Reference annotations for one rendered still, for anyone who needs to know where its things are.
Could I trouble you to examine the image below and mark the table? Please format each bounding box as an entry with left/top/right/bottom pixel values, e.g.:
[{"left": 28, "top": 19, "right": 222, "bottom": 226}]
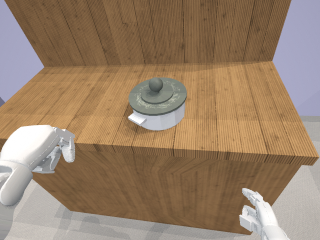
[{"left": 0, "top": 0, "right": 319, "bottom": 235}]

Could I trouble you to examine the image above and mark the pot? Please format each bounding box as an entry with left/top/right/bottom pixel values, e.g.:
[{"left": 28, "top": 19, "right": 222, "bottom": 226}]
[{"left": 128, "top": 102, "right": 185, "bottom": 131}]

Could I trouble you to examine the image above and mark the lid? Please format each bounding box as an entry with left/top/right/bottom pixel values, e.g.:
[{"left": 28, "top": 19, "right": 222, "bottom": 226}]
[{"left": 128, "top": 77, "right": 187, "bottom": 116}]

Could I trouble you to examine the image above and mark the knob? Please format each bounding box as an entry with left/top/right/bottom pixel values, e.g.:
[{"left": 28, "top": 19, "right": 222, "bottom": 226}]
[{"left": 148, "top": 77, "right": 163, "bottom": 92}]

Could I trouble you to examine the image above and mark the left robot forearm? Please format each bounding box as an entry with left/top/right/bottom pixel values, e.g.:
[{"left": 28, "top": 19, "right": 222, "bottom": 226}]
[{"left": 0, "top": 160, "right": 33, "bottom": 240}]

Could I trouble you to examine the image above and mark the right robot hand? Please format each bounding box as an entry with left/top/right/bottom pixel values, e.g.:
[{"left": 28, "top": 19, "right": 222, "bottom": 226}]
[{"left": 239, "top": 188, "right": 280, "bottom": 236}]

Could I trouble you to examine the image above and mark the left robot hand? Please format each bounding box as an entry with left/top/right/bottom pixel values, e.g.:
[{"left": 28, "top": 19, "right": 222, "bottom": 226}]
[{"left": 0, "top": 125, "right": 75, "bottom": 174}]

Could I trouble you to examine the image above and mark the right robot forearm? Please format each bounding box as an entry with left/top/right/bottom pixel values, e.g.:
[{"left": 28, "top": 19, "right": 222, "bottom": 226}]
[{"left": 261, "top": 225, "right": 290, "bottom": 240}]

